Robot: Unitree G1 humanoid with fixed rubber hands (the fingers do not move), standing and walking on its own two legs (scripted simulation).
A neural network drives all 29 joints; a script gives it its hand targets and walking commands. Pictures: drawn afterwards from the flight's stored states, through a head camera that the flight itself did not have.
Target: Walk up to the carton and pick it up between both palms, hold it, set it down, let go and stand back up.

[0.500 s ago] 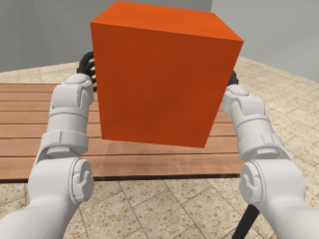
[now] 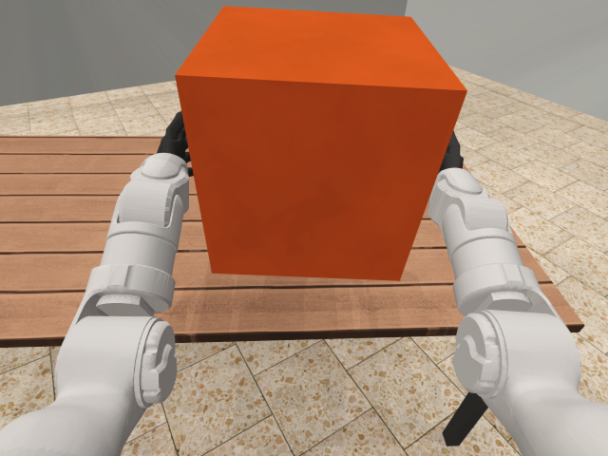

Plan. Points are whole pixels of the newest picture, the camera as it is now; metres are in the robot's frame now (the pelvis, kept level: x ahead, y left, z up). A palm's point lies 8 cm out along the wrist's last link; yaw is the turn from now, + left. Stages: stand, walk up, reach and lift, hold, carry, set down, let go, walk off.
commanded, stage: set down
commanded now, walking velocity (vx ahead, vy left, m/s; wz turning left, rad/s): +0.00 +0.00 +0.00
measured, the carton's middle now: (312, 144) +0.46 +0.00 +0.24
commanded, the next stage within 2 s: none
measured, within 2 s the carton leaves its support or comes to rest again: neither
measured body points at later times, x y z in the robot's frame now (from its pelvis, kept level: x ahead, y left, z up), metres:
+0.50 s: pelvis +0.00 +0.00 +0.00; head -0.05 +0.00 +0.45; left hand +0.41 +0.19 +0.22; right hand +0.42 -0.17 +0.19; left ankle +0.05 +0.08 -0.74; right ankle -0.01 -0.13 -0.74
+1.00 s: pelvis +0.01 -0.01 +0.00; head -0.03 -0.01 +0.45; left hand +0.44 +0.17 +0.20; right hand +0.44 -0.18 +0.17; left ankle +0.05 +0.08 -0.74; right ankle -0.01 -0.13 -0.74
